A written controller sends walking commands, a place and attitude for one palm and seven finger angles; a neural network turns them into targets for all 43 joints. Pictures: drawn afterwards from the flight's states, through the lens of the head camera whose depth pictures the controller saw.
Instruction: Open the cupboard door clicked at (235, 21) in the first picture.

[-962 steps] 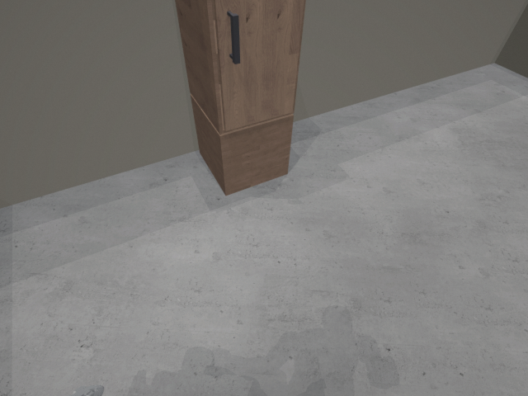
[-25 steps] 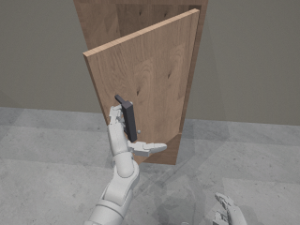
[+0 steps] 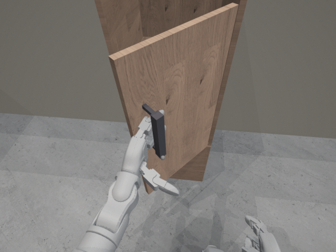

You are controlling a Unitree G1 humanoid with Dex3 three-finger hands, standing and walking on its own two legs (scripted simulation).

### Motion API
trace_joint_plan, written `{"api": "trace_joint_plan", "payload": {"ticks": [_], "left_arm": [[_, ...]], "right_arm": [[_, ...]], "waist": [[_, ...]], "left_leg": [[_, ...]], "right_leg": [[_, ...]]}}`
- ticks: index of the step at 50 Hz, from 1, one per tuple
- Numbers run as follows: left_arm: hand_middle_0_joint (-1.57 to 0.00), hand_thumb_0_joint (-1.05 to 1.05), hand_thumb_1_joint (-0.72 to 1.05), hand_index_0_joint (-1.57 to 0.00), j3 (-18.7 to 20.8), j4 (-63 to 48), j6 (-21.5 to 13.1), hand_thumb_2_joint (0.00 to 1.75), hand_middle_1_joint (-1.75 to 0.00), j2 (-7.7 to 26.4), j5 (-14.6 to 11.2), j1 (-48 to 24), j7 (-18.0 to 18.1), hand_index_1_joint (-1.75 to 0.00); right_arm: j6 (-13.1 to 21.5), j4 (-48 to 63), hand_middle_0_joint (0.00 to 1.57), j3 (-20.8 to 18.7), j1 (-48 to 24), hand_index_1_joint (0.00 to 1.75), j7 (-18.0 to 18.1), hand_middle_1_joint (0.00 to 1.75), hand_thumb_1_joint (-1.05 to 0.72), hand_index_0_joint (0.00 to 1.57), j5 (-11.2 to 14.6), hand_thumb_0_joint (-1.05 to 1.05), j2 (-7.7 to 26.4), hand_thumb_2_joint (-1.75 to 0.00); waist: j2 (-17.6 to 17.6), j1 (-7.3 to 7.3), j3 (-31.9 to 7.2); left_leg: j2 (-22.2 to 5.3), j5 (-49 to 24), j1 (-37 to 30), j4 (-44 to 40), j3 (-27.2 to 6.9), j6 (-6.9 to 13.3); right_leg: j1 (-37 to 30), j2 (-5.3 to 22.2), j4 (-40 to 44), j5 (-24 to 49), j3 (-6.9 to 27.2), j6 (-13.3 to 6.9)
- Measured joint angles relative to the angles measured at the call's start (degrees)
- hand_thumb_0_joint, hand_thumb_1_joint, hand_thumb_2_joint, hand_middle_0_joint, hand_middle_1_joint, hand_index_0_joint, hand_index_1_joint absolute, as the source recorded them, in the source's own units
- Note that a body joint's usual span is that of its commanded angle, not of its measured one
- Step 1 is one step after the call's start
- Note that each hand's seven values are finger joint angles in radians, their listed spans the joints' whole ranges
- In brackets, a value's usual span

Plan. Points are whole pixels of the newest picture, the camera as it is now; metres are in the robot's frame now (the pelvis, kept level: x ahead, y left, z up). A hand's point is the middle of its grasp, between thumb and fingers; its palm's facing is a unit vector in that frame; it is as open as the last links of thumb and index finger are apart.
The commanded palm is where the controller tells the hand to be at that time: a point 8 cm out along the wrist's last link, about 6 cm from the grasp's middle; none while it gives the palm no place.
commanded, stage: slide the hand sideways off the handle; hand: left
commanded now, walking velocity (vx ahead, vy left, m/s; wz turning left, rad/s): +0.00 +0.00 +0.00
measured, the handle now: (154, 132) +0.38 +0.06 +0.08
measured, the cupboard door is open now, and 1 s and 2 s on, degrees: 48 48 48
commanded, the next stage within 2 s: draw the hand back to the body in 0.98 s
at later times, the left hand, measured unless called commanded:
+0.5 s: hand (149, 170) +0.28 +0.06 +0.07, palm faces -0.12 -0.99 +0.00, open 16.2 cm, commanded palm +0.25 +0.13 +0.07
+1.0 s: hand (126, 193) +0.23 +0.10 +0.07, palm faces -0.08 -1.00 -0.03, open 16.3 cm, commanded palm +0.21 +0.16 +0.07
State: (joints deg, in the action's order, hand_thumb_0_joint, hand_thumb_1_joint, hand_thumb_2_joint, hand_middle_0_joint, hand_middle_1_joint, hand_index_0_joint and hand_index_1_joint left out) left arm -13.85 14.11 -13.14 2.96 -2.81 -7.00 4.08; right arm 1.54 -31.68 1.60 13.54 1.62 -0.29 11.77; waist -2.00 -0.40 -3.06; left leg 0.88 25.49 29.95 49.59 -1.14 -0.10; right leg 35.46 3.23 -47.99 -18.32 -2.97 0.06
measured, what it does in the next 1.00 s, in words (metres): stands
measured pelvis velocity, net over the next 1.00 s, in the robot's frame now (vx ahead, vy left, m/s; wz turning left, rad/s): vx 0.03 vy -0.01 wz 0.00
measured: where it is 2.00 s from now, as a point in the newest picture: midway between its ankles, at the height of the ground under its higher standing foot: outside the picture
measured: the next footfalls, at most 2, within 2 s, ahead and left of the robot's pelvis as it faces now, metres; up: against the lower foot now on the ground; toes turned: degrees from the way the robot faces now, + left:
none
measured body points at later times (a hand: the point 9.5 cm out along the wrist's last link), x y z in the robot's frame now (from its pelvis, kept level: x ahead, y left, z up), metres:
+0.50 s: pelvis +0.03 -0.01 +0.00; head +0.07 -0.02 +0.45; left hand +0.28 +0.12 +0.08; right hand +0.21 -0.23 -0.08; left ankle +0.00 +0.12 -0.70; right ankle +0.06 -0.12 -0.70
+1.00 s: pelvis +0.03 -0.01 -0.02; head +0.07 -0.02 +0.43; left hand +0.23 +0.16 +0.07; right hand +0.21 -0.23 -0.09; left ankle +0.00 +0.12 -0.70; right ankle +0.06 -0.12 -0.70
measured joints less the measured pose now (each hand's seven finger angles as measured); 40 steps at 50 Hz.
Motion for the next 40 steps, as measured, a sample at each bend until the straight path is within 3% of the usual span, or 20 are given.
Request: {"api": "trace_joint_plan", "payload": {"ticks": [3,10,15,22,40], "left_arm": [[-0.19,-0.01,-0.51,-0.14,1.11,-0.35,1.57,0.30,-0.36,-1.47,-2.20,0.89,-0.57,-0.36],[-0.15,-0.01,-0.50,-0.17,1.88,-6.52,0.96,0.30,-0.32,-2.67,0.45,7.48,1.41,-0.33],[-0.15,-0.01,-0.50,-0.16,1.94,-12.34,0.85,0.30,-0.31,-1.11,1.29,13.53,0.78,-0.31],[-0.17,-0.01,-0.50,-0.17,3.00,-18.16,1.38,0.30,-0.32,1.38,-0.12,19.16,-2.38,-0.31],[-0.16,-0.01,-0.50,-0.16,7.71,-30.10,0.35,0.30,-0.31,3.92,-3.03,33.64,-8.07,-0.31]], "right_arm": [[0.84,0.58,0.20,0.36,0.48,0.30,-0.19,0.30,-0.90,0.20,0.33,0.01,0.25,-0.90],[1.36,2.65,0.21,0.34,1.21,0.30,-1.87,0.30,-0.90,0.20,-0.51,0.01,-0.40,-0.90],[1.10,3.93,0.21,0.22,1.24,0.30,-1.99,0.30,-0.90,0.20,-0.52,0.01,-0.31,-0.90],[1.78,4.97,0.20,0.11,0.38,0.30,-1.14,0.30,-0.90,0.20,-0.25,0.01,0.20,-0.90],[4.62,7.45,0.21,-0.20,1.73,0.30,-0.45,0.30,-0.90,0.20,0.13,0.01,0.55,-0.90]], "waist": [[0.16,0.33,0.03],[1.18,0.82,-0.63],[1.15,0.71,-0.71],[0.67,0.39,-0.90],[-0.07,-0.13,-2.52]], "left_leg": [[0.12,-0.23,-0.73,-0.94,0.58,0.14],[-0.34,0.17,-1.27,-1.84,1.74,0.07],[-0.74,1.02,-1.38,-1.37,1.45,-0.15],[-0.99,2.22,-0.61,-0.11,0.57,-0.44],[-1.29,5.19,2.56,4.28,-0.81,-0.91]], "right_leg": [[-0.32,0.05,0.49,0.16,0.58,0.22],[0.07,-0.54,0.52,-0.22,1.70,0.14],[-0.08,-0.89,0.08,-1.08,1.37,-0.05],[0.35,-1.01,-1.00,-2.43,0.49,-0.28],[3.03,-1.09,-5.07,-5.53,-0.81,-0.64]]}}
